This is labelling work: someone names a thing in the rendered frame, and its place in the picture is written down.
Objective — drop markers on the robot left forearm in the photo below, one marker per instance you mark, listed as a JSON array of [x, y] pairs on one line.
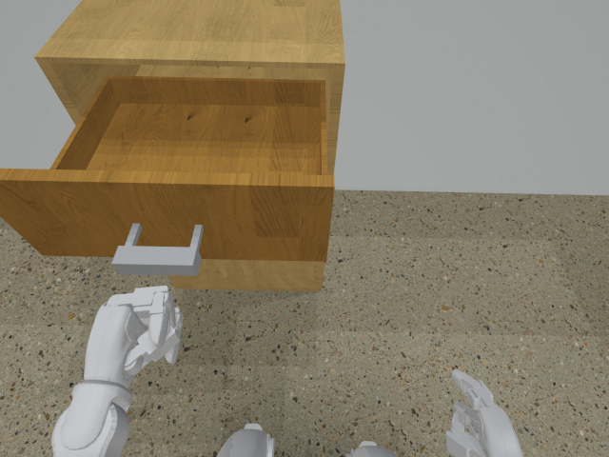
[[95, 424]]

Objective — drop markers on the cabinet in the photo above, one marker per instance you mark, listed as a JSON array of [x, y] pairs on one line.
[[253, 39]]

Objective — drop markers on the robot left hand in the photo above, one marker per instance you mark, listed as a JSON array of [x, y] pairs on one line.
[[110, 355]]

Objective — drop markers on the drawer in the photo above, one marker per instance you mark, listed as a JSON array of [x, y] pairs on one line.
[[245, 158]]

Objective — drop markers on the handle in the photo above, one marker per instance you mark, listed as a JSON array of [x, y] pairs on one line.
[[132, 259]]

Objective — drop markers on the left robot shin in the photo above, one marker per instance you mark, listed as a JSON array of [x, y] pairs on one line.
[[253, 426]]

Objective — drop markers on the robot left thigh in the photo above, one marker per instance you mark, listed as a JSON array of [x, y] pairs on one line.
[[248, 443]]

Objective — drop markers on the robot right hand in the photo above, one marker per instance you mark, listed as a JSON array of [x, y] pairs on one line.
[[491, 433]]

